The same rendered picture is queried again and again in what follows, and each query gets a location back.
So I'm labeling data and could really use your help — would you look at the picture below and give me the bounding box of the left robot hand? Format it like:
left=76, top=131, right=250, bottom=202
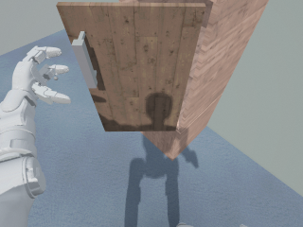
left=11, top=45, right=72, bottom=105

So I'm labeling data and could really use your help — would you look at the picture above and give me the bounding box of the left robot forearm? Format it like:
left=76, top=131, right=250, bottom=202
left=0, top=89, right=38, bottom=163

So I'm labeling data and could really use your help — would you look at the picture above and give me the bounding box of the cupboard door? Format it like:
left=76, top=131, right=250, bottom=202
left=56, top=2, right=206, bottom=131

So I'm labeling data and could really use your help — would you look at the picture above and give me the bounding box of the handle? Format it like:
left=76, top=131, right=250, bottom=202
left=71, top=31, right=98, bottom=89

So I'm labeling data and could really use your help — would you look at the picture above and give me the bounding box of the left robot upper arm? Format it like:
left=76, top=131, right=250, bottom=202
left=0, top=156, right=46, bottom=227

